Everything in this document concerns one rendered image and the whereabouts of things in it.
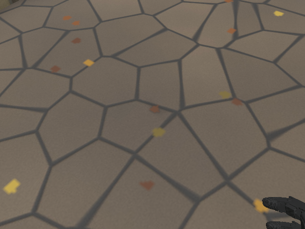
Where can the robot right hand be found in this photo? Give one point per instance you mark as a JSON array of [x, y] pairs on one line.
[[293, 207]]

